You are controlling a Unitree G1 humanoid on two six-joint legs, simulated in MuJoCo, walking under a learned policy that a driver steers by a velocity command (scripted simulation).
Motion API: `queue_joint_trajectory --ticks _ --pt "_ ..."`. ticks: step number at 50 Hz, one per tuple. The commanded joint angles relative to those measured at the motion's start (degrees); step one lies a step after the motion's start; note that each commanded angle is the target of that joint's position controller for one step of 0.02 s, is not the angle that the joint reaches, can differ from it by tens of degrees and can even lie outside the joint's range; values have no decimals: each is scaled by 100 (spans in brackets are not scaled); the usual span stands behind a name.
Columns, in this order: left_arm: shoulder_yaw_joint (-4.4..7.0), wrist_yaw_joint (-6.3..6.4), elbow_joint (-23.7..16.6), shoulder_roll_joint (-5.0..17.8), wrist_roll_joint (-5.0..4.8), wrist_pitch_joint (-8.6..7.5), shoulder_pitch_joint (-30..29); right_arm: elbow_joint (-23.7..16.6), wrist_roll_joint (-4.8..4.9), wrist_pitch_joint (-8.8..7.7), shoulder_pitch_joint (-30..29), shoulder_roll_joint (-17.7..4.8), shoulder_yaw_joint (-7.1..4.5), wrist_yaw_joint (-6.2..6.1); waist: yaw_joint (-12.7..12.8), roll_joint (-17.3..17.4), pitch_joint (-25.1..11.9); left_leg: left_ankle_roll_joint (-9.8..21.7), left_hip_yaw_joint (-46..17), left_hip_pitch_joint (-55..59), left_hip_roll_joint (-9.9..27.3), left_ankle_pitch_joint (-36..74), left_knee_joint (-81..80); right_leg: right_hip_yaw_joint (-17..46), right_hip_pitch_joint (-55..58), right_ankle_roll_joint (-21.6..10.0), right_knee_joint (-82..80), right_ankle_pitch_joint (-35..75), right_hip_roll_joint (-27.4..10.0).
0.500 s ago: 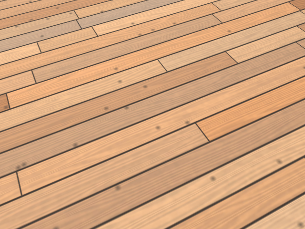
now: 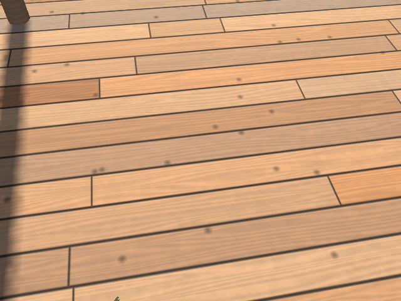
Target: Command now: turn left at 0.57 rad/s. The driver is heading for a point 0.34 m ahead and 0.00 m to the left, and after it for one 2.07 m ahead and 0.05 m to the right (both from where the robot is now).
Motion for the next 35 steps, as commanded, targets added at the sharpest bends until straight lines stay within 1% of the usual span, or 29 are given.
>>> queue_joint_trajectory --ticks 1,3,5,6,7,8,9,10,11,12,13,14,15,17,20,23,25,26,27,28,29,30,31,32,33,34,35 --pt "45 23 -511 432 -38 -101 -191 -268 -28 1 256 -989 -240 19 -132 779 -547 1029 -1752 971 1581 2264 -313 44 -315 -56 -398 -140 87" --pt "36 30 -571 466 -60 -129 -94 -328 -31 21 87 -1031 -255 53 -83 817 -583 941 -1940 804 1518 2347 -256 58 48 -119 -740 -174 173" --pt "21 41 -544 468 -83 -163 215 -374 -25 42 -150 -1002 -239 71 53 854 -664 767 -1953 615 1432 2422 -153 -2 622 -211 -1332 -64 220" --pt "6 49 -503 424 -81 -187 421 -389 -3 61 -297 -968 -223 72 191 818 -670 601 -1893 418 1297 2263 -45 -66 1069 -256 -1942 296 248" --pt "-5 67 -451 397 -45 -225 652 -413 43 80 -428 -908 -193 59 355 717 -640 339 -1795 94 1084 1728 118 -87 1650 -306 -2879 959 197" --pt "52 109 -485 715 51 -264 619 -450 57 69 -295 -653 -115 44 236 65 -591 4 -1438 -427 683 574 610 704 2069 -470 -3573 886 -565" --pt "121 106 -684 1260 88 -254 272 -501 81 38 70 -302 -29 24 -50 -1189 -584 -280 -434 -1261 -329 -1546 1522 2326 2397 -965 -3830 1854 -2012" --pt "146 39 -632 1248 139 -225 434 -392 -62 62 -4 -752 -123 -13 177 -1022 -645 -284 -164 -1213 -273 -2289 2583 2613 1769 -1565 -3807 1242 -2274" --pt "69 -19 -634 945 136 -236 345 -359 -100 55 -9 -817 -138 20 63 -707 -386 -224 -367 -1273 -109 -1916 3012 2458 1547 -1578 -3984 55 -1984" --pt "10 -58 -626 709 106 -247 100 -293 -128 37 -22 -762 -127 86 -39 -663 -72 -234 -350 -1439 8 -1466 3160 2100 1453 -1361 -4149 -852 -1593" --pt "-13 -71 -610 637 101 -266 49 -230 -143 23 37 -716 -109 159 -57 -905 61 -290 -254 -1593 12 -1186 3239 1815 1593 -1178 -4289 -987 -1303" --pt "-9 -67 -538 634 87 -302 192 -157 -171 5 83 -696 -93 215 -1 -998 101 -351 -185 -1699 35 -1031 3288 1649 1784 -1158 -4345 -837 -1181" --pt "5 -81 -444 653 71 -344 393 -107 -181 -25 34 -678 -74 247 89 -846 117 -400 -119 -1799 42 -924 3278 1537 1977 -1183 -4342 -650 -1118" --pt "47 -104 -250 727 33 -445 760 -142 -176 -94 -254 -613 -39 283 230 -595 123 -479 26 -2047 151 -766 3048 1483 2389 -1271 -4326 -375 -1160" --pt "88 -133 -65 772 24 -549 1036 -206 -158 -174 -649 -507 31 321 368 -666 107 -600 455 -2074 470 -635 2442 1394 2597 -1389 -4371 -126 -1225" --pt "115 -178 81 797 55 -586 1261 -296 -124 -248 -1010 -362 116 344 507 -739 139 -579 732 -1667 583 -718 1678 1246 2358 -1464 -4334 35 -1241" --pt "139 -209 159 845 69 -593 1367 -341 -105 -286 -1127 -342 146 339 526 -752 188 -471 861 -1316 572 -858 1236 1193 2120 -1512 -4268 45 -1278" --pt "148 -227 178 860 69 -593 1371 -349 -93 -304 -1122 -348 154 329 496 -746 208 -398 925 -1063 550 -878 1020 1169 1946 -1522 -4228 57 -1296" --pt "157 -245 187 871 61 -590 1345 -336 -78 -327 -1050 -353 159 311 432 -716 216 -314 986 -719 517 -768 784 1143 1726 -1512 -4175 129 -1313" --pt "166 -261 190 891 36 -581 1268 -282 -73 -356 -867 -337 164 284 291 -642 217 -227 1059 -239 474 -525 458 1074 1445 -1471 -4044 242 -1297" --pt "168 -266 188 889 -6 -570 1153 -155 -86 -396 -494 -308 165 249 52 -497 181 -148 1133 480 404 -176 29 937 1043 -1384 -3755 374 -1214" --pt "135 -260 186 772 -5 -578 1127 48 -105 -451 62 -416 122 189 -188 -249 13 -92 1008 1417 374 -225 -186 747 531 -1251 -3258 562 -1039" --pt "36 -268 75 476 12 -610 969 257 -156 -526 839 -743 27 104 -545 406 -361 41 82 2434 1078 -923 -595 275 -106 -1028 -2086 556 -628" --pt "-112 -298 -237 -26 -33 -655 780 309 -165 -545 1465 -1464 -136 57 -741 1798 -705 552 -2307 3111 2574 -2832 -1529 -545 -1333 -740 -259 -507 141" --pt "50 -251 -197 602 92 -604 719 364 -116 -518 1325 -1362 -123 75 -567 1094 -207 896 -3027 2351 2877 -3282 -1713 -207 -1747 -825 742 -815 78" --pt "86 -306 -127 657 107 -595 761 218 -82 -516 787 -996 -17 119 -235 630 209 871 -2463 1916 2585 -3029 -1632 49 -1791 -895 1067 -307 -250" --pt "58 -381 -39 540 83 -612 839 130 -64 -548 437 -691 65 154 -61 537 312 737 -1898 1592 2258 -2347 -1701 82 -1631 -860 1027 159 -394"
